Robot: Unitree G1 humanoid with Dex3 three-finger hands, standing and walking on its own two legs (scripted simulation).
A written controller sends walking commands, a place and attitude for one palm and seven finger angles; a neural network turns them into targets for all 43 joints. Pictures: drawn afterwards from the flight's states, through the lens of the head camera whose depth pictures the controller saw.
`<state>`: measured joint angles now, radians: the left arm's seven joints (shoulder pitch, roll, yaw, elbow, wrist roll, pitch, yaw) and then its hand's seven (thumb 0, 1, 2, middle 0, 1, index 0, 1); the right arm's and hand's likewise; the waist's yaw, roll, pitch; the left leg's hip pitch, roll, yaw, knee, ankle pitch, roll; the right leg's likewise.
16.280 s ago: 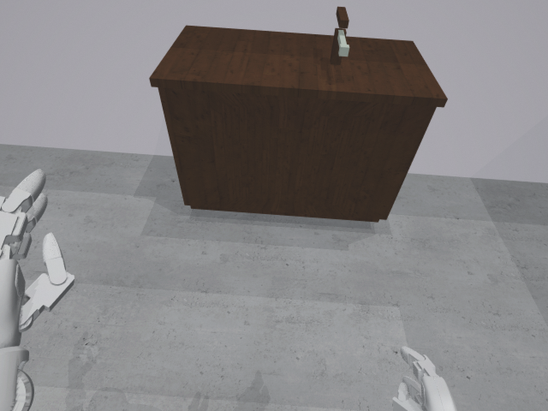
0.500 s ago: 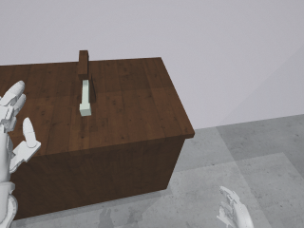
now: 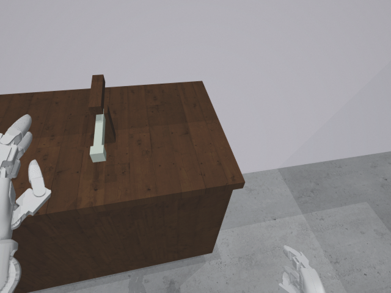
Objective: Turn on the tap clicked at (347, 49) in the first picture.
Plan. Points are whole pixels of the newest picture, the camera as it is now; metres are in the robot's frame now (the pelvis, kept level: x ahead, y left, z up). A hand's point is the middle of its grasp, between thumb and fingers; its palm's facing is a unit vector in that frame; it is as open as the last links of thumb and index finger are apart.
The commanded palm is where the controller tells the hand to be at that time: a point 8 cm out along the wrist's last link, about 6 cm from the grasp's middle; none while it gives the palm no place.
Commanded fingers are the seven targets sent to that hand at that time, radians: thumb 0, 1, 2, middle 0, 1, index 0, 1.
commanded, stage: come to a stop and stand still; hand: left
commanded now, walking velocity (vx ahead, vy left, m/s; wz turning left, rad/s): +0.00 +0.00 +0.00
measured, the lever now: (98, 153) +0.37 +0.26 +0.06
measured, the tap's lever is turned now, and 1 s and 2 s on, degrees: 0 0 0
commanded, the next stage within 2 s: look again from close up in 0.56 s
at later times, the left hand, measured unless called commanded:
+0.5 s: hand (74, 163) +0.27 +0.24 +0.16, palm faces +0.37 -0.84 -0.39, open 7.4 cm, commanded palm +0.22 +0.27 +0.18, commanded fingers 0.00 0.90 0.90 -0.20 -0.30 -0.20 -0.30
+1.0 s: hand (66, 177) +0.24 +0.24 +0.16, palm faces +0.39 -0.84 -0.37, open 7.4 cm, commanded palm +0.19 +0.27 +0.18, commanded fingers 0.00 0.90 0.90 -0.20 -0.30 -0.20 -0.30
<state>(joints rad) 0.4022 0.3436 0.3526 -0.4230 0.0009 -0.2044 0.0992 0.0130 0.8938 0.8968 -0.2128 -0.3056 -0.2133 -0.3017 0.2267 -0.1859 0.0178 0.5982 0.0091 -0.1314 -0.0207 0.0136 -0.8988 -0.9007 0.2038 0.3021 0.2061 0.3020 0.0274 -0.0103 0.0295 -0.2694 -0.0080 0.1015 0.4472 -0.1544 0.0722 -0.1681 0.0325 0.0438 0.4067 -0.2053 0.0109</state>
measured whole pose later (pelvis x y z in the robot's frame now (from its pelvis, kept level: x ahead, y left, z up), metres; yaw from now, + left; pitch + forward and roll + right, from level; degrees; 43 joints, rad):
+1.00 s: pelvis +0.03 -0.01 +0.00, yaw +0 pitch -1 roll -1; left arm 0.44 0.35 0.34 -0.43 -0.04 -0.16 0.11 0.01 0.89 0.90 -0.21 -0.31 -0.21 -0.30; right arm 0.22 -0.20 0.01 0.58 0.02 -0.07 -0.05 0.01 -0.90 -0.90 0.20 0.30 0.21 0.30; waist 0.01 0.00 0.02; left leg -0.24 -0.01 0.10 0.43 -0.18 0.06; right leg -0.13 0.04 0.04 0.38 -0.23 0.00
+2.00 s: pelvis +0.03 +0.02 +0.00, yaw -1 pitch -1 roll -2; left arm 0.42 0.40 0.37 -0.44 -0.04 -0.21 0.08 0.01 0.89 0.90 -0.22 -0.31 -0.22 -0.30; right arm 0.19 -0.18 0.02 0.55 0.02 -0.12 -0.03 0.01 -0.90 -0.90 0.20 0.30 0.21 0.30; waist 0.01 -0.04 0.04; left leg -0.26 -0.02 0.12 0.46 -0.20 0.10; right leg -0.15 0.01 0.07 0.41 -0.24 0.03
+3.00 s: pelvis +0.02 -0.04 -0.01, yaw -5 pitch +0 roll -2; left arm 0.47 0.41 0.40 -0.53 -0.07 -0.18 0.06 0.01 0.89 0.90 -0.21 -0.31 -0.22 -0.30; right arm 0.20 -0.19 -0.02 0.52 0.02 -0.08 -0.01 0.01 -0.90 -0.90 0.20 0.30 0.21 0.30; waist -0.01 0.00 0.08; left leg -0.32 0.09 0.14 0.57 -0.25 0.02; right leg -0.23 0.10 0.01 0.48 -0.26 -0.05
